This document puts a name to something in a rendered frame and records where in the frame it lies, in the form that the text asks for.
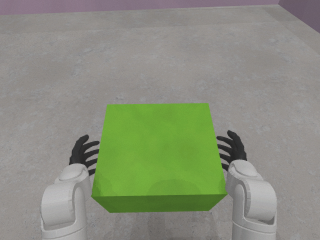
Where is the right robot hand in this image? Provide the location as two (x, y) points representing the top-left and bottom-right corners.
(216, 130), (247, 171)

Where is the robot right forearm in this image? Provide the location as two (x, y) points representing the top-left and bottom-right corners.
(225, 159), (277, 240)

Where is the left robot hand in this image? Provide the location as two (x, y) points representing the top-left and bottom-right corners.
(69, 134), (100, 176)

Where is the carton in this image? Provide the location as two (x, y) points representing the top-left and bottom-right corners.
(91, 103), (228, 213)

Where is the robot left forearm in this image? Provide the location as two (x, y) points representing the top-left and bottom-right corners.
(39, 163), (93, 240)

